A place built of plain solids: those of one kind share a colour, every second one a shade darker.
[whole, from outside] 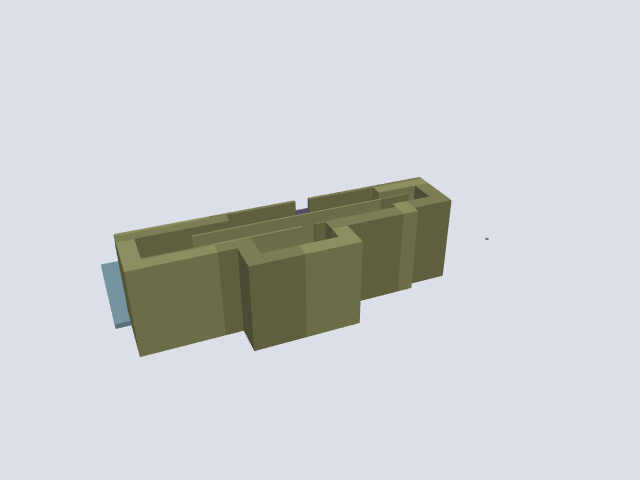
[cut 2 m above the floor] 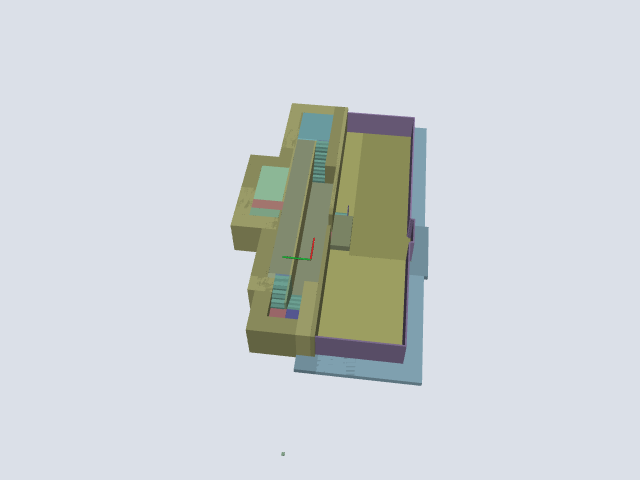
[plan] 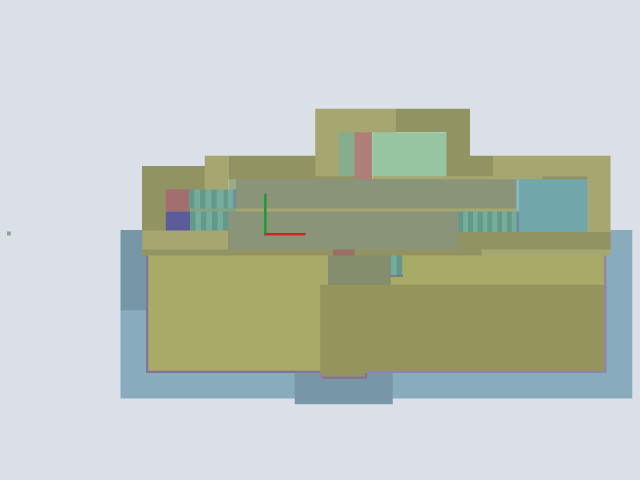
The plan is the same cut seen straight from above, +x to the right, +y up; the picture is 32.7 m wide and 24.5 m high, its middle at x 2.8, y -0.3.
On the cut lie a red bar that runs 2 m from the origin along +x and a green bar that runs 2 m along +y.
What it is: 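A small town gaol of two floors under one roof; a narrow ground-floor corridor and a narrow upper corridor, each with a row of cell doors, a day room upstairs, and a walled yard before the door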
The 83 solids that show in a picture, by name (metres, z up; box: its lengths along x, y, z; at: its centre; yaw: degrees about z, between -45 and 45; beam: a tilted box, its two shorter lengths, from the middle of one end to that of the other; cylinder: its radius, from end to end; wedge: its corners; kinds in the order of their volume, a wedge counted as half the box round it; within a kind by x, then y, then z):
{
 "wall_brick_1": {"box": [1.2, 3.3, 6.74], "at": [-5.68, 1.83, 2.43]},
 "wall_brick_2": {"box": [4.39, 0.98, 6.74], "at": [-4.08, -0.3, 2.43]},
 "wall_brick_3": {"box": [3.19, 1.2, 6.74], "at": [-3.48, 2.88, 2.43]},
 "wall_brick_4": {"box": [2.37, 0.15, 3.18], "at": [-2.67, 1.23, 4.21]},
 "wall_brick_5": {"box": [1.2, 1.73, 6.74], "at": [-2.49, 3.14, 2.43]},
 "wall_brick_6": {"box": [9.74, 0.3, 6.74], "at": [-1.41, -0.94, 2.43]},
 "wall_brick_7": {"box": [5.65, 1.05, 6.74], "at": [0.94, 3.48, 2.43]},
 "wall_brick_8": {"box": [6.45, 0.15, 6.74], "at": [1.34, 2.88, 2.43]},
 "wall_brick_9": {"box": [1.2, 3.45, 6.74], "at": [3.16, 4.68, 2.43]},
 "wall_brick_10": {"box": [2.9, 1.2, 6.74], "at": [5.21, 5.81, 2.43]},
 "wall_brick_11": {"box": [14.32, 0.15, 6.74], "at": [5.67, 1.23, 2.43]},
 "wall_brick_12": {"box": [5.0, 1.2, 6.74], "at": [6.76, 5.81, 2.43]},
 "wall_brick_13": {"box": [6.5, 0.3, 6.74], "at": [7.81, -0.94, 2.43]},
 "wall_brick_14": {"box": [8.58, 0.15, 6.74], "at": [9.75, 2.88, 2.43]},
 "wall_brick_15": {"box": [1.2, 3.45, 6.74], "at": [9.86, 4.68, 2.43]},
 "wall_brick_16": {"box": [12.43, 0.3, 6.74], "at": [11.42, -0.94, 2.43]},
 "wall_brick_17": {"box": [4.78, 1.05, 6.74], "at": [11.65, 3.48, 2.43]},
 "wall_brick_18": {"box": [2.52, 0.15, 6.74], "at": [12.89, 2.88, 2.43]},
 "wall_brick_19": {"box": [2.52, 1.05, 6.74], "at": [12.89, 3.48, 2.43]},
 "wall_brick_20": {"box": [7.78, 0.9, 6.74], "at": [13.75, -0.34, 2.43]},
 "wall_brick_21": {"box": [4.68, 0.15, 6.74], "at": [14.09, 2.88, 2.43]},
 "wall_brick_22": {"box": [4.68, 1.05, 6.74], "at": [14.09, 3.48, 2.43]},
 "wall_brick_23": {"box": [1.2, 3.9, 6.74], "at": [17.03, 2.06, 2.43]},
 "yard_concrete_1": {"box": [11.89, 4.1, 0.4], "at": [-1.43, -1.84, -0.79]},
 "yard_concrete_2": {"box": [5.0, 2.9, 0.4], "at": [4.01, -7.24, -0.79]},
 "yard_concrete_3": {"box": [26.11, 7.1, 0.4], "at": [5.68, -4.84, -0.79]},
 "yard_concrete_4": {"box": [13.62, 4.1, 0.4], "at": [11.92, -1.84, -0.79]},
 "floor_concrete_1": {"box": [0.4, 0.53, 3.54], "at": [-1.69, 2.54, 0.83]},
 "floor_concrete_2": {"box": [11.75, 1.95, 0.94], "at": [3.99, 0.19, -0.47]},
 "floor_concrete_3": {"box": [14.32, 1.5, 3.54], "at": [5.67, 2.06, 0.83]},
 "yard_yard_concrete_1": {"box": [8.89, 6.0, 0.4], "at": [-1.63, -4.09, -0.74]},
 "yard_yard_concrete_2": {"box": [0.4, 1.5, 0.4], "at": [3.01, -1.84, -0.74]},
 "yard_yard_concrete_3": {"box": [2.4, 4.8, 0.4], "at": [4.01, -4.99, -0.74]},
 "yard_yard_concrete_4": {"box": [12.23, 4.5, 0.4], "at": [11.32, -4.84, -0.74]},
 "yard_yard_concrete_5": {"box": [11.03, 1.5, 0.4], "at": [11.92, -1.84, -0.74]},
 "floor_dayroom_lino_1": {"box": [0.8, 2.25, 3.54], "at": [4.16, 4.08, 0.83]},
 "floor_dayroom_lino_2": {"box": [3.8, 2.25, 3.54], "at": [7.36, 4.08, 0.83]},
 "floor_landing_metal_1": {"box": [0.12, 1.65, 3.54], "at": [12.89, 1.98, 0.83]},
 "floor_landing_metal_2": {"box": [3.48, 2.7, 3.54], "at": [14.69, 1.46, 0.83]},
 "step_1": {"box": [0.37, 0.97, 1.12], "at": [-3.73, 0.67, 0.51]},
 "step_2": {"box": [0.37, 0.98, 1.42], "at": [-3.7, 1.79, 0.66]},
 "step_3": {"box": [0.37, 0.98, 0.97], "at": [-3.45, 0.67, 0.43]},
 "step_4": {"box": [0.37, 0.98, 1.58], "at": [-3.42, 1.79, 0.74]},
 "step_5": {"box": [0.37, 0.98, 0.81], "at": [-3.17, 0.67, 0.36]},
 "step_6": {"box": [0.37, 0.98, 1.73], "at": [-3.14, 1.79, 0.81]},
 "step_7": {"box": [0.37, 0.98, 0.66], "at": [-2.89, 0.67, 0.28]},
 "step_8": {"box": [0.37, 0.98, 1.88], "at": [-2.86, 1.79, 0.89]},
 "step_9": {"box": [0.37, 0.98, 0.51], "at": [-2.61, 0.67, 0.2]},
 "step_10": {"box": [0.37, 0.98, 2.03], "at": [-2.57, 1.79, 0.97]},
 "step_11": {"box": [0.37, 0.98, 0.36], "at": [-2.33, 0.67, 0.13]},
 "step_12": {"box": [0.37, 0.98, 2.19], "at": [-2.29, 1.79, 1.04]},
 "step_13": {"box": [0.37, 0.98, 0.2], "at": [-2.05, 0.67, 0.05]},
 "step_14": {"box": [0.37, 0.98, 2.34], "at": [-2.01, 1.79, 1.12]},
 "step_15": {"box": [0.37, 0.97, 2.49], "at": [-1.73, 1.79, 1.2]},
 "step_16": {"wedge": [[6.35, -2.12, -0.59], [6.35, -2.12, -0.17], [6.35, -1.09, -0.59], [6.35, -1.09, -0.17], [6.72, -2.12, -0.59], [6.72, -2.12, -0.18], [6.72, -1.09, -0.59], [6.72, -1.09, -0.18]]},
 "step_17": {"wedge": [[6.64, -2.12, -0.59], [6.64, -2.12, -0.35], [6.64, -1.09, -0.59], [6.64, -1.09, -0.35], [7.0, -2.12, -0.59], [7.0, -2.12, -0.36], [7.0, -1.09, -0.59], [7.0, -1.09, -0.36]]},
 "step_18": {"box": [0.31, 1.05, 0.25], "at": [10.02, 0.63, 0.07]},
 "step_19": {"box": [0.31, 1.05, 0.45], "at": [10.26, 0.63, 0.17]},
 "step_20": {"box": [0.31, 1.05, 0.65], "at": [10.51, 0.63, 0.28]},
 "step_21": {"box": [0.31, 1.05, 0.85], "at": [10.76, 0.63, 0.38]},
 "step_22": {"box": [0.31, 1.05, 1.05], "at": [11.01, 0.63, 0.47]},
 "step_23": {"box": [0.31, 1.05, 1.25], "at": [11.25, 0.63, 0.57]},
 "step_24": {"box": [0.31, 1.05, 1.45], "at": [11.5, 0.63, 0.68]},
 "step_25": {"box": [0.31, 1.05, 1.65], "at": [11.75, 0.63, 0.78]},
 "step_26": {"box": [0.31, 1.05, 1.85], "at": [12.0, 0.63, 0.88]},
 "step_27": {"box": [0.31, 1.05, 2.05], "at": [12.25, 0.63, 0.97]},
 "step_28": {"box": [0.31, 1.05, 2.25], "at": [12.49, 0.63, 1.07]},
 "step_29": {"box": [0.31, 1.05, 2.45], "at": [12.74, 0.63, 1.18]},
 "fence_metal_1": {"box": [0.12, 6.0, 2.6], "at": [-6.03, -4.09, 0.36]},
 "fence_metal_2": {"box": [8.9, 0.12, 2.6], "at": [-1.64, -7.03, 0.36]},
 "fence_metal_3": {"box": [0.12, 0.3, 2.6], "at": [2.87, -7.24, 0.36]},
 "fence_metal_4": {"box": [2.4, 0.12, 2.6], "at": [4.01, -7.33, 0.36]},
 "fence_metal_5": {"box": [0.12, 0.3, 2.6], "at": [5.15, -7.24, 0.36]},
 "fence_metal_6": {"box": [12.2, 0.12, 2.6], "at": [11.31, -7.03, 0.36]},
 "fence_metal_7": {"box": [0.12, 6.0, 2.6], "at": [17.35, -4.09, 0.36]},
 "floor_sill_concrete_1": {"box": [1.1, 0.3, 0.94], "at": [4.01, -0.94, -0.47]},
 "floor_sill_concrete_2": {"box": [0.9, 2.4, 3.54], "at": [5.01, 4.01, 0.83]},
 "floor_stoop_stone_1": {"box": [3.2, 1.5, 0.94], "at": [4.81, -1.84, -0.47]},
 "floor_1": {"box": [1.22, 1.12, 1.27], "at": [-4.47, 1.72, 0.59]},
 "floor_l1a_1": {"box": [1.25, 0.98, 1.27], "at": [-4.46, 0.67, 0.59]},
 "wall_1": {"box": [2.37, 0.14, 2.67], "at": [-2.67, 1.23, 1.28]},
 "floor_hda_1": {"box": [0.15, 0.98, 2.65], "at": [-1.56, 1.79, 1.27]},
 "floor_hda_2": {"box": [0.12, 1.05, 2.65], "at": [12.9, 0.63, 1.27]}
}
